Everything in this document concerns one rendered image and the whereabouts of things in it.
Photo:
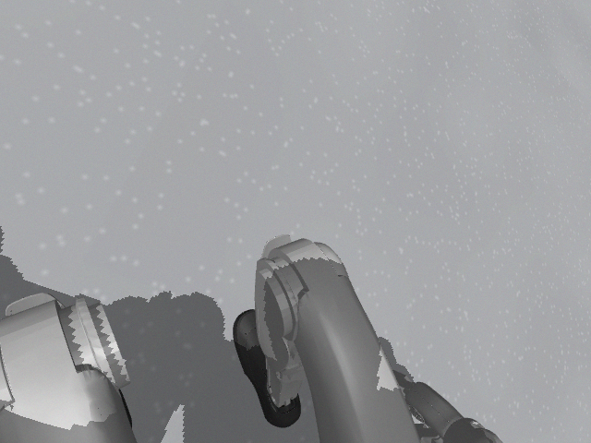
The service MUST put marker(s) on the right robot hand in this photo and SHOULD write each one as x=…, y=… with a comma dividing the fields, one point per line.
x=427, y=406

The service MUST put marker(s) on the right robot arm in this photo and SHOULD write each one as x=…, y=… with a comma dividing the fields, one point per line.
x=468, y=430

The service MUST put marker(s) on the right robot foot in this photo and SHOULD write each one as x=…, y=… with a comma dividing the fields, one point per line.
x=253, y=362

